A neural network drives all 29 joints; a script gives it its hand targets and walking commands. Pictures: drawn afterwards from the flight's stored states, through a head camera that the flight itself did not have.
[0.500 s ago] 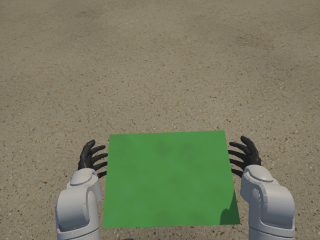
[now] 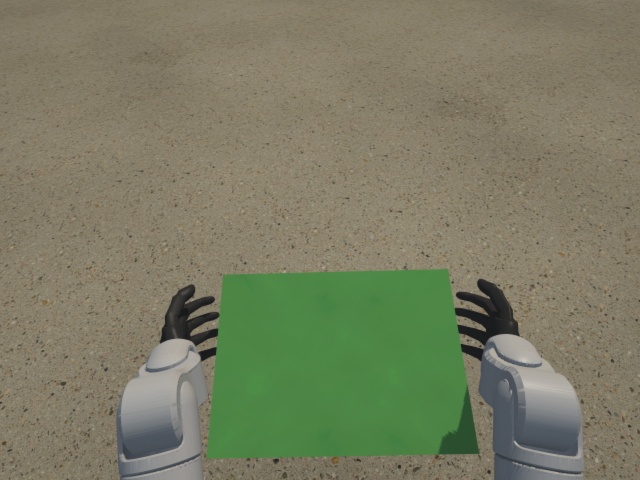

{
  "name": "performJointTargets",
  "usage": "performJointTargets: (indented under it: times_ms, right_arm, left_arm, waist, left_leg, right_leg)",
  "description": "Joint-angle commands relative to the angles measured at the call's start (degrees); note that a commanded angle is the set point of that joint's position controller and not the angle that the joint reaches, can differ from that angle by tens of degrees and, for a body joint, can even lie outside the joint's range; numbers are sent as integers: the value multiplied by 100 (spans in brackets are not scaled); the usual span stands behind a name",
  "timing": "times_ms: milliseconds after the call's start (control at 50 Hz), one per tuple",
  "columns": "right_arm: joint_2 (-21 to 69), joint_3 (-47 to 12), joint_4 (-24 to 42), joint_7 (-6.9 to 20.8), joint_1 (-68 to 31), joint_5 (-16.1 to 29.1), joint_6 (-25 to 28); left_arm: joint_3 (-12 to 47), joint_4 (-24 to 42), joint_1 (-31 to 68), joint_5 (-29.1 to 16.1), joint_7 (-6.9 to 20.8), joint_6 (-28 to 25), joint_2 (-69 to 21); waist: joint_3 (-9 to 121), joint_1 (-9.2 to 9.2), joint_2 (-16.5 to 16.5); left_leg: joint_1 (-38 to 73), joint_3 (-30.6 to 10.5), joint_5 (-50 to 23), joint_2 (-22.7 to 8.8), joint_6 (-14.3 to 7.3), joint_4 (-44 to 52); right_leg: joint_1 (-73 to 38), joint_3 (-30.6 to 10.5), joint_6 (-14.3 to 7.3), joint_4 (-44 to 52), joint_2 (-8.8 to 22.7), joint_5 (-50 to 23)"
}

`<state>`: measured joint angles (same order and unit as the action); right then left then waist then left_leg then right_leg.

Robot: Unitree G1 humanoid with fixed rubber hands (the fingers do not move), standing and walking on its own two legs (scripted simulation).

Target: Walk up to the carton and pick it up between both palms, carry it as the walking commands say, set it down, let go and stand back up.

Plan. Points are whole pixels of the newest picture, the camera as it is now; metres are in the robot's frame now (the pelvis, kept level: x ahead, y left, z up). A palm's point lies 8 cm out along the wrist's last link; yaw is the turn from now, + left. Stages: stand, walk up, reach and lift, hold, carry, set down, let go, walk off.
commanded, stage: carry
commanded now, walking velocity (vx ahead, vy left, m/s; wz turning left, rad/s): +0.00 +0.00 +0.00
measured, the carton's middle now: (336, 364) +0.28 +0.00 -0.02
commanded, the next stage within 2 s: none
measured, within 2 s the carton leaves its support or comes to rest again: neither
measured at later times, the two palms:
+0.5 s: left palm (154, 408) +0.20 +0.19 +0.08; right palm (509, 401) +0.19 -0.17 +0.08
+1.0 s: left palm (213, 381) +0.23 +0.14 +0.06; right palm (558, 479) +0.13 -0.20 +0.05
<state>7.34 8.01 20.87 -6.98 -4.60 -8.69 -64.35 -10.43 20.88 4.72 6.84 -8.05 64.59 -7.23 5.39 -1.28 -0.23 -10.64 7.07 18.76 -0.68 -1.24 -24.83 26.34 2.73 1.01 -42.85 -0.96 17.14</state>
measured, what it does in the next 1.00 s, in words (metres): steps on the spot, turning right: right foot, then right foot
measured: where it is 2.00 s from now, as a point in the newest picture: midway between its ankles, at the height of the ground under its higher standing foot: outside the picture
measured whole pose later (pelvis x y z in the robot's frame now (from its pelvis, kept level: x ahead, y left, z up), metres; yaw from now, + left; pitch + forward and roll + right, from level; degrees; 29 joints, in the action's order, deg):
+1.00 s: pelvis -0.07 +0.04 -0.01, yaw -15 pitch +5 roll +3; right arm 7.3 8.1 23.6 -9.5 -4.8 -5.9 -65.7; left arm -10.3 23.7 5.1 7.0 -8.3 65.7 -7.4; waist 0.6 -0.9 -0.5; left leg -29.8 11.3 30.1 -3.4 -2.5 -58.1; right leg 25.8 -1.0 0.6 -35.5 3.8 15.1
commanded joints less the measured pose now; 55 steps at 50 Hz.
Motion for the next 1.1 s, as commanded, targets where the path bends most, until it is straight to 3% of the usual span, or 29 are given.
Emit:
performJointTargets:
  times_ms: [0,20,40,60,80,120,200,220,280,320,360,400,440,480,500,520,600,680,760,780,800,820,840,880,960,980,1000,1020,1080]
  right_arm:
    - [5126,-4417,1277,1330,-3159,2433,455]
    - [4916,-4032,567,1314,-2832,2127,452]
    - [5290,-4391,1158,1294,-2858,2422,420]
    - [5158,-4301,837,1296,-2583,2295,395]
    - [5417,-4535,1404,1284,-2574,2501,330]
    - [5090,-4265,656,1301,-2475,2260,239]
    - [4845,-4021,306,1352,-2608,2057,250]
    - [5335,-4490,1141,1336,-2641,2452,179]
    - [5338,-4441,1207,1292,-2508,2458,-14]
    - [5336,-4291,1011,1279,-2442,2378,-168]
    - [5316,-4328,1004,1290,-2512,2385,-221]
    - [5303,-4255,876,1283,-2561,2331,-303]
    - [5252,-4168,931,1314,-2536,2297,-294]
    - [5154,-4051,969,1307,-2450,2270,-328]
    - [5141,-4006,1129,1345,-2686,2312,-319]
    - [5365,-4012,831,1348,-2599,2318,-315]
    - [5567,-4119,1119,1339,-2889,2475,-230]
    - [5587,-4111,1136,1277,-2702,2422,-193]
    - [5494,-4313,1058,1222,-2503,2408,-233]
    - [5428,-4338,1028,1207,-2580,2381,-232]
    - [5361,-4458,1330,1188,-2730,2434,-190]
    - [5429,-4435,1061,1187,-2556,2447,-229]
    - [5454,-4494,1259,1192,-2712,2510,-162]
    - [5680,-4576,1482,1212,-3106,2614,-110]
    - [5997,-4697,1715,1258,-2900,2741,64]
    - [5962,-4707,1656,1218,-2736,2722,51]
    - [5976,-4719,1652,1203,-2749,2728,53]
    - [5862,-4772,1764,1215,-2664,2768,31]
    - [5604,-4511,1525,1212,-2331,2645,-96]
  left_arm:
    - [4442,867,2988,-2289,1561,-460,-5150]
    - [4220,393,3092,-2159,1556,-487,-4931]
    - [4486,982,2995,-2346,1525,-477,-5229]
    - [4373,603,2634,-2217,1531,-443,-5098]
    - [4676,1101,2577,-2447,1516,-360,-5387]
    - [4232,373,2278,-2145,1516,-300,-5005]
    - [4043,-105,2418,-2033,1567,-331,-4847]
    - [4652,1093,2757,-2461,1555,-246,-5224]
    - [4574,1019,2462,-2483,1516,-5,-5204]
    - [4561,1117,2743,-2498,1506,100,-5101]
    - [4481,1002,2685,-2475,1510,204,-5057]
    - [4452,1031,2828,-2438,1492,268,-4943]
    - [4574,1137,3094,-2496,1506,318,-4981]
    - [4552,1123,3005,-2495,1522,359,-5067]
    - [4677,1045,3222,-2539,1527,373,-5238]
    - [4654,1017,3291,-2552,1540,338,-5248]
    - [4616,1029,3202,-2634,1541,306,-5484]
    - [4670,1316,3285,-2688,1536,312,-5442]
    - [4435,1060,2832,-2524,1540,317,-5247]
    - [4418,1170,2970,-2570,1567,278,-5256]
    - [4326,892,2549,-2519,1601,285,-5216]
    - [4229,934,2628,-2501,1580,245,-5084]
    - [4317,1052,2646,-2569,1611,198,-5233]
    - [4456,1164,2766,-2701,1661,163,-5558]
    - [4596,1667,2804,-2781,1667,-47,-5809]
    - [4483,1788,2695,-2726,1655,-54,-5606]
    - [4482,1736,2697,-2680,1642,-32,-5606]
    - [4477,1679,2406,-2617,1629,-12,-5445]
    - [4515,1615,2276,-2497,1538,96,-5164]
  waist:
    - [1640,155,45]
    - [1815,97,-433]
    - [1931,41,-961]
    - [2270,58,-979]
    - [2197,106,-701]
    - [2164,113,-583]
    - [1783,141,-369]
    - [1602,136,27]
    - [1757,166,-295]
    - [1291,202,-587]
    - [1094,221,-993]
    - [804,239,-952]
    - [433,184,137]
    - [633,137,1553]
    - [392,147,1521]
    - [457,190,1171]
    - [963,191,335]
    - [1049,176,1140]
    - [1279,295,583]
    - [1188,399,-431]
    - [1300,307,-1589]
    - [1135,207,-1908]
    - [1150,285,-1382]
    - [1366,249,-602]
    - [1820,242,-871]
    - [1678,243,-1462]
    - [1638,241,-1165]
    - [1560,221,-1542]
    - [1605,194,-1402]
  left_leg:
    - [39,-637,-2955,-823,-215,-674]
    - [-363,-553,-1629,-655,-86,-974]
    - [-596,-415,-174,-452,0,-1062]
    - [-548,-370,-214,-353,-15,-947]
    - [-574,-248,-172,-322,54,-852]
    - [-352,-260,-480,-341,63,-801]
    - [11,-284,-671,-452,-10,-706]
    - [-1,-243,-895,-471,85,-750]
    - [82,-138,-794,-618,128,-1026]
    - [-372,-68,391,-363,285,-1215]
    - [-326,-107,980,-266,171,-1020]
    - [-57,-183,988,-332,102,-1016]
    - [286,-672,1341,-846,-50,33]
    - [-226,-1315,1644,-2096,-554,1114]
    - [-605,-1181,1393,-2352,-741,1292]
    - [-653,-627,794,-2150,-799,1064]
    - [528,128,-1650,-1602,-666,-117]
    - [496,162,-2129,-1745,-769,-467]
    - [598,621,-2252,-1436,-485,-1443]
    - [-258,614,-1451,-1277,-217,-2122]
    - [-1624,610,653,-704,61,-2689]
    - [-2636,52,1968,-470,345,-3628]
    - [-2674,-340,1776,-365,381,-3971]
    - [-2694,-610,1269,-461,309,-4127]
    - [-2152,-310,1008,-104,316,-3163]
    - [-2140,-261,1018,-74,295,-2918]
    - [-1925,-167,962,-7,299,-2785]
    - [-1658,-223,827,-67,234,-2622]
    - [-334,-103,740,-162,149,-1320]
  right_leg:
    - [-1919,-523,-217,1980,684,-2648]
    - [-2333,-980,-305,1700,1238,-4737]
    - [-2515,-1033,-417,1362,1543,-6225]
    - [-2720,-916,-578,1147,1474,-6478]
    - [-2615,-888,-564,1214,1399,-6196]
    - [-2323,-779,-499,1416,1248,-4867]
    - [-1697,-775,-468,1552,1096,-3858]
    - [-1522,-844,-413,1501,1175,-4126]
    - [-1301,-917,-309,1352,1288,-3590]
    - [-1097,-1651,-424,1765,1603,-3037]
    - [-713,-1756,-436,2022,1561,-1548]
    - [114,-1731,-310,2381,1402,-224]
    - [1100,-1082,-123,1881,785,850]
    - [1062,136,-90,-832,238,1068]
    - [1295,190,12,-2033,301,1238]
    - [1140,23,26,-2569,427,1155]
    - [1533,218,242,-2158,503,793]
    - [950,378,140,-929,561,653]
    - [-85,442,71,1221,408,-407]
    - [-797,-414,-135,2044,858,-1506]
    - [-1852,-2160,-464,2023,2125,-3892]
    - [-2168,-3270,-782,1809,2649,-5509]
    - [-2170,-3159,-1005,1670,2495,-5910]
    - [-2112,-2481,-794,1681,2113,-4499]
    - [-2048,-1910,-663,1295,1618,-4939]
    - [-2032,-1848,-639,1357,1607,-4569]
    - [-1729,-1843,-598,1489,1530,-3925]
    - [-1333,-1771,-576,1530,1535,-3605]
    - [-91,-1626,-506,1441,1324,-2266]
